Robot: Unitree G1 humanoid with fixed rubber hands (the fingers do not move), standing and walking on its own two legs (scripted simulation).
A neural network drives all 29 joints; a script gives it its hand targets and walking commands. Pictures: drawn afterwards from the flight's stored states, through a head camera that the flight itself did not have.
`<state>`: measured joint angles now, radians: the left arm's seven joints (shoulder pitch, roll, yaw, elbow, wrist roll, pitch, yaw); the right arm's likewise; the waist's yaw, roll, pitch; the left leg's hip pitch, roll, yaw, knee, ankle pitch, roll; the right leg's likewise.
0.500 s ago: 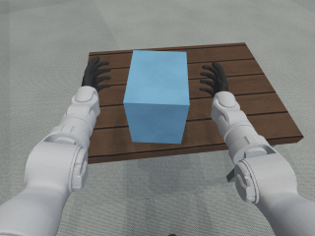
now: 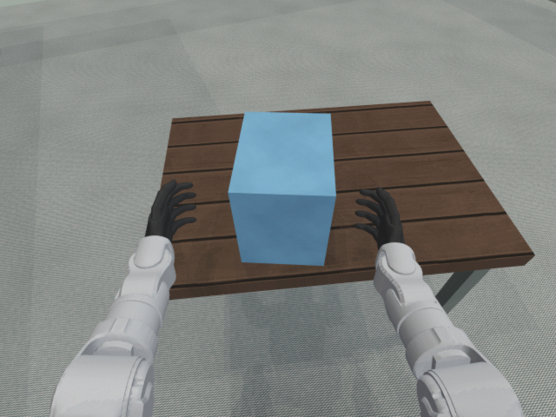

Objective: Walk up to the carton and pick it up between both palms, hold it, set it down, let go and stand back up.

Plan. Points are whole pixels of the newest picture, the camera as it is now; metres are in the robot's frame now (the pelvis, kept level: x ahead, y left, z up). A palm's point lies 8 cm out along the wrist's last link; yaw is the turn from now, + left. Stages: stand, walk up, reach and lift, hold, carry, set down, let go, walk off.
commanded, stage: set down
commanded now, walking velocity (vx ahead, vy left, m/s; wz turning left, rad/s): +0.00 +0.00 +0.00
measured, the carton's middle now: (284, 189) +0.54 -0.03 -0.03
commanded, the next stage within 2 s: let go in 1.90 s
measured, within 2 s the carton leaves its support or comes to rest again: neither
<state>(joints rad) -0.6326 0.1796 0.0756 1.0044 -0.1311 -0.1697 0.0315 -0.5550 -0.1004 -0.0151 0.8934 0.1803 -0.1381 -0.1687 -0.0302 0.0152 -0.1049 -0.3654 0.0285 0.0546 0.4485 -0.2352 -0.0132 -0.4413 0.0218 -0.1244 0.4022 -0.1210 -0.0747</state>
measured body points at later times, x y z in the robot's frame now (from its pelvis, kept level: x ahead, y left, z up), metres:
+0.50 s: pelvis +0.01 +0.01 +0.00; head +0.03 +0.01 +0.45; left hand +0.32 +0.20 -0.01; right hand +0.31 -0.18 -0.03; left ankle -0.01 +0.13 -0.74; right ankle +0.05 -0.07 -0.74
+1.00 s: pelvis +0.03 +0.02 +0.00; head +0.05 +0.02 +0.45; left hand +0.26 +0.23 -0.06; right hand +0.26 -0.18 -0.06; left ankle -0.01 +0.13 -0.74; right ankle +0.05 -0.07 -0.74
